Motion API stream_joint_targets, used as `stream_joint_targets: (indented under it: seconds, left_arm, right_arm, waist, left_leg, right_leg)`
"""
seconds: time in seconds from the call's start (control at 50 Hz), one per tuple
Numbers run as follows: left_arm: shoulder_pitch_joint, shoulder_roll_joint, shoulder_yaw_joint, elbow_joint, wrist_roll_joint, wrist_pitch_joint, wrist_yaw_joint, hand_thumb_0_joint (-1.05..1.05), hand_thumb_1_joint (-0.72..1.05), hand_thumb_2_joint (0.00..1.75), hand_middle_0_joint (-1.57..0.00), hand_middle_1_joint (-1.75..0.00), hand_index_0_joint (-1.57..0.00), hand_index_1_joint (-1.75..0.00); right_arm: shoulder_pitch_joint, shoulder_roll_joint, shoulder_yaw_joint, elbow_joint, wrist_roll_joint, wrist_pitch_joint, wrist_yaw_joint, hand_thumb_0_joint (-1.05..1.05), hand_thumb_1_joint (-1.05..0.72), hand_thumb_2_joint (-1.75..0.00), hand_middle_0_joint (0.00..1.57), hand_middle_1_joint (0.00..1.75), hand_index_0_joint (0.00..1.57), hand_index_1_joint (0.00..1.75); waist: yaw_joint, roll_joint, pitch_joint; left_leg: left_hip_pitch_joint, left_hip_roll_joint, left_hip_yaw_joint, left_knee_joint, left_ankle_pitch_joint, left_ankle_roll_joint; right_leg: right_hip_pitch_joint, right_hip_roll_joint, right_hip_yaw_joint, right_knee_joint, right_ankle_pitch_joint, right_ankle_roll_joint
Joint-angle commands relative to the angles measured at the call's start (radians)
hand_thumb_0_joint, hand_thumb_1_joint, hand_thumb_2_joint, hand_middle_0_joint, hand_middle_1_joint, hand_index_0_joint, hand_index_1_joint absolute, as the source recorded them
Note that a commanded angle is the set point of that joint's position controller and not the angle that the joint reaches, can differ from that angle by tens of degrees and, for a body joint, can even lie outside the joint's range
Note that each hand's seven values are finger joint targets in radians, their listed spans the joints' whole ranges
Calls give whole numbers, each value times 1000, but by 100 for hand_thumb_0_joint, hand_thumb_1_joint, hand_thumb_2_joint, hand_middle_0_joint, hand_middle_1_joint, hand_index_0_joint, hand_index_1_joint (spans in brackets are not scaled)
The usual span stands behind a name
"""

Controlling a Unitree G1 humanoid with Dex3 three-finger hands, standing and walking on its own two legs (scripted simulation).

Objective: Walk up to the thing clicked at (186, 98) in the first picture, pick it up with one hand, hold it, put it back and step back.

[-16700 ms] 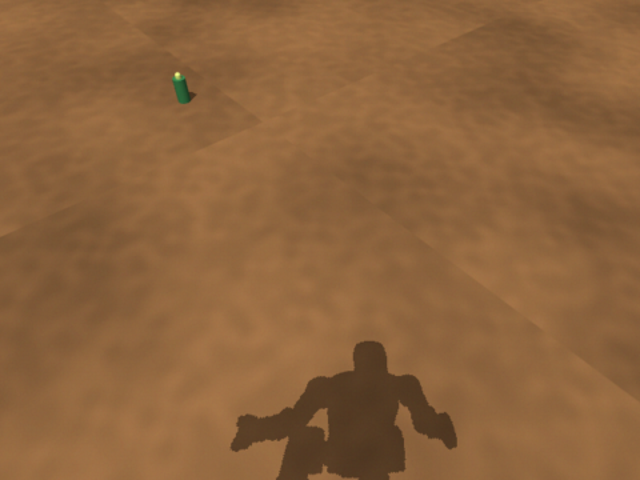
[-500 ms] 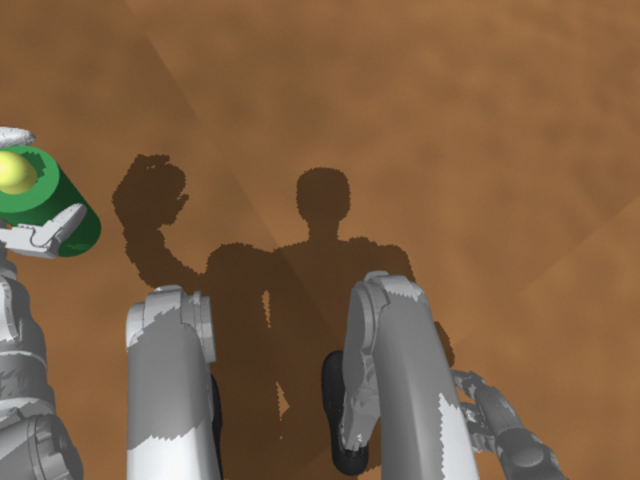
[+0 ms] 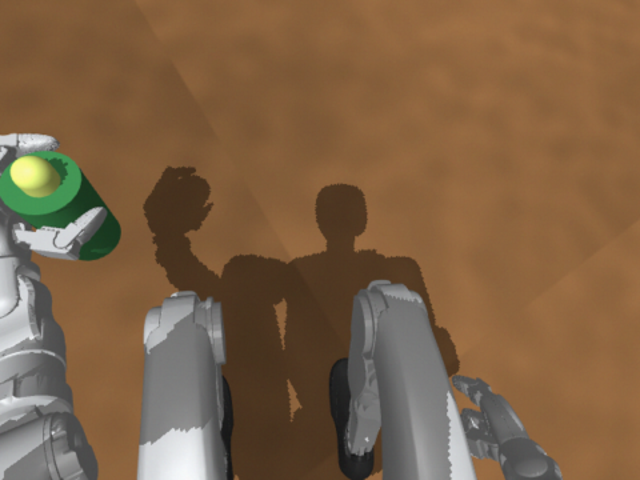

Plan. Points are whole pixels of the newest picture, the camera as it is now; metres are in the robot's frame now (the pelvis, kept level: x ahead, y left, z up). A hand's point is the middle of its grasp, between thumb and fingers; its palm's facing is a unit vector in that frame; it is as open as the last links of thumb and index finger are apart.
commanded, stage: lift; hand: left
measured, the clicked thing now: (64, 206) +0.42 +0.28 -0.05
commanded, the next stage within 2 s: none
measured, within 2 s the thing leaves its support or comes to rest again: neither
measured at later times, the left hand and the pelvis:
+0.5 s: hand (39, 192) +0.41 +0.27 +0.02, palm faces +0.26 -0.96 -0.05, open 10.4 cm; pelvis +0.00 +0.00 +0.04, yaw +1 degrees
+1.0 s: hand out of the picture +0.39 +0.24 +0.19, palm faces +0.27 -0.96 -0.04, open 10.4 cm; pelvis +0.03 +0.00 +0.18, yaw +3 degrees
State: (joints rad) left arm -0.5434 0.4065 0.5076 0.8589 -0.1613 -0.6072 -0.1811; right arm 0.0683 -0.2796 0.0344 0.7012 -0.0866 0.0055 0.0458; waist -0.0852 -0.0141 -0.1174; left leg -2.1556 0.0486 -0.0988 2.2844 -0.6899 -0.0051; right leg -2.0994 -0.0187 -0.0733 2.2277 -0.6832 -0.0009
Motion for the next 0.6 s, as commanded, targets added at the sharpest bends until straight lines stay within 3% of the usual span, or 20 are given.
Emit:
stream_joint_targets:
  seconds: [0.0, 0.14, 0.16, 0.28, 0.3, 0.32, 0.34, 0.42, 0.48, 0.56, 0.58]
  left_arm:
    - [-307, 262, 36, -235, -14, -106, -5, 0, 21, 136, -128, -147, -130, -147]
    - [-286, 254, 35, -235, -11, -105, -7, 0, 15, 129, -129, -148, -132, -147]
    - [-331, 276, 40, -299, -10, -112, -7, 0, 15, 129, -129, -148, -133, -147]
    - [-295, 288, 37, -368, -28, -92, -26, 0, 15, 129, -128, -148, -132, -146]
    - [-250, 246, 28, -328, -38, -78, -28, 0, 13, 128, -127, -147, -131, -146]
    - [-285, 240, 12, -375, -41, -75, -28, 0, 12, 129, -127, -147, -130, -146]
    - [-282, 244, 24, -381, -48, -69, -24, 0, 13, 130, -128, -148, -131, -147]
    - [-196, 206, -2, -369, -47, -34, -15, 0, 15, 130, -126, -148, -130, -146]
    - [-212, 230, -1, -469, -50, -26, -6, 0, 15, 130, -127, -147, -131, -146]
    - [-142, 150, -49, -505, -72, 9, 4, 0, 16, 131, -126, -147, -130, -145]
    - [-118, 150, -41, -530, -77, 16, 9, 0, 14, 130, -125, -146, -129, -144]
  right_arm:
    - [113, -196, -73, -51, 6, -19, -14, 0, -90, -90, 20, 30, 20, 30]
    - [120, -206, -78, -52, 10, -22, -15, 0, -92, -90, 20, 30, 20, 30]
    - [125, -205, -80, -50, 12, -23, -16, 0, -92, -90, 20, 30, 20, 30]
    - [128, -201, -87, -63, 24, -29, -24, 0, -92, -90, 20, 30, 20, 30]
    - [137, -198, -89, -62, 27, -32, -24, 0, -92, -90, 20, 30, 20, 30]
    - [132, -192, -88, -65, 28, -35, -26, 0, -92, -90, 20, 30, 20, 30]
    - [135, -197, -90, -72, 33, -35, -28, 0, -92, -90, 20, 30, 20, 30]
    - [140, -192, -97, -86, 46, -38, -34, 0, -91, -90, 20, 30, 20, 30]
    - [136, -185, -102, -102, 55, -41, -40, 0, -91, -90, 20, 30, 20, 30]
    - [121, -173, -105, -119, 71, -54, -48, 0, -91, -90, 20, 30, 20, 30]
    - [131, -172, -108, -121, 73, -58, -50, 0, -91, -90, 20, 30, 20, 30]
  waist:
    - [9, 170, -629]
    - [20, 203, -667]
    - [24, 224, -682]
    - [27, 209, -717]
    - [27, 174, -712]
    - [22, 183, -713]
    - [25, 185, -716]
    - [25, 158, -687]
    - [45, 161, -702]
    - [34, 132, -672]
    - [42, 124, -681]
  left_leg:
    - [441, -28, 53, -293, 102, 27]
    - [530, -29, 40, -324, 152, 18]
    - [539, -28, 37, -333, 147, 15]
    - [546, -35, 49, -366, 104, 25]
    - [547, -35, 51, -365, 121, 26]
    - [537, -34, 57, -366, 116, 27]
    - [555, -36, 50, -382, 111, 26]
    - [562, -35, 50, -416, 124, 27]
    - [591, -35, 52, -450, 97, 29]
    - [621, -34, 45, -505, 71, 30]
    - [626, -33, 50, -508, 96, 30]
  right_leg:
    - [340, 39, -13, -261, 124, -36]
    - [316, 34, -21, -250, 159, -44]
    - [314, 34, -21, -245, 155, -46]
    - [388, 32, -4, -299, 126, -40]
    - [403, 34, -1, -314, 139, -38]
    - [412, 32, 5, -325, 135, -37]
    - [407, 31, 2, -332, 133, -39]
    - [447, 28, 6, -372, 141, -38]
    - [470, 28, 20, -417, 115, -39]
    - [502, 27, 31, -484, 88, -34]
    - [540, 27, 38, -501, 108, -32]
